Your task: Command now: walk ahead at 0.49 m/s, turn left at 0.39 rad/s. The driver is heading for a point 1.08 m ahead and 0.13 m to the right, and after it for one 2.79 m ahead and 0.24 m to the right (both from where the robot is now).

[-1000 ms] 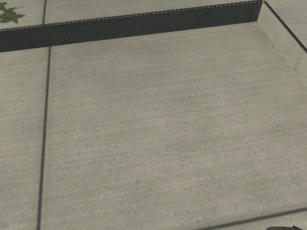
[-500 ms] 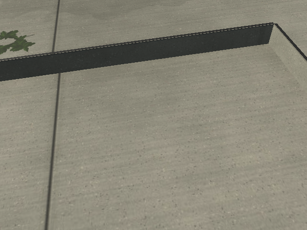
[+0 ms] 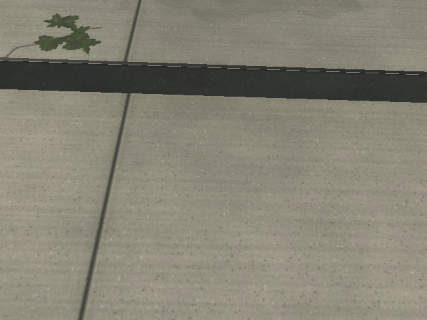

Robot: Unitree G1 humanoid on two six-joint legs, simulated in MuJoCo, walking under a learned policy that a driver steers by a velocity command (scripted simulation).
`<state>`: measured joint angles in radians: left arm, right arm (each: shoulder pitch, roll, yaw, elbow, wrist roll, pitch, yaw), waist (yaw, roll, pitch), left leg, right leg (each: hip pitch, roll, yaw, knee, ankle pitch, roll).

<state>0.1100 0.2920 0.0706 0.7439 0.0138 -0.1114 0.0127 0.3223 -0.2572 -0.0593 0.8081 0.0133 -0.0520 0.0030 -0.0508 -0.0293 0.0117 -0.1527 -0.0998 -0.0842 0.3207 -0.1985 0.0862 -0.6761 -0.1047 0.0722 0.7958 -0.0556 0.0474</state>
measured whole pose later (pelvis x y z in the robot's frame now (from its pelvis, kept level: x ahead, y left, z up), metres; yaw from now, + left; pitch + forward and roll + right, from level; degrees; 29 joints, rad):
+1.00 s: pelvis +0.56 +0.04 +0.00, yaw -4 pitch +0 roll +2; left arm 0.23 0.31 0.08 0.81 -0.03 -0.03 0.01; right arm 0.30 -0.26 -0.07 0.86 -0.02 -0.10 0.01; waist -0.04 -0.05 0.02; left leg -0.10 -0.04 0.16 0.28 -0.19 0.05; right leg -0.68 -0.11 0.08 1.02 -0.13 0.00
